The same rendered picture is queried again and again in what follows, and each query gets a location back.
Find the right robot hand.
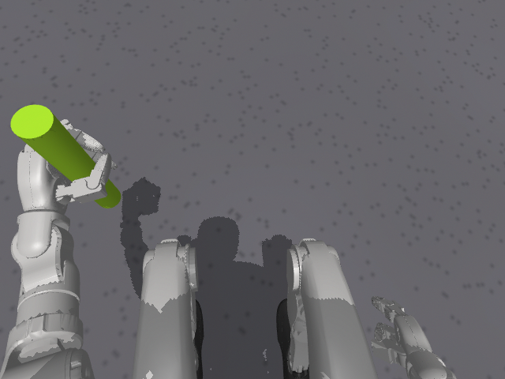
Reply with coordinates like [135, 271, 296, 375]
[371, 296, 433, 368]

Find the left robot hand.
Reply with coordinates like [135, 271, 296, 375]
[17, 119, 118, 215]

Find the can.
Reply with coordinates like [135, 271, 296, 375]
[10, 105, 121, 208]

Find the right robot foot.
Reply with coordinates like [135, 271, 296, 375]
[276, 298, 309, 379]

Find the right robot arm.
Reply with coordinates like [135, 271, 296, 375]
[406, 351, 456, 379]

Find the left robot arm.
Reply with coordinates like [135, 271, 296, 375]
[0, 209, 95, 379]

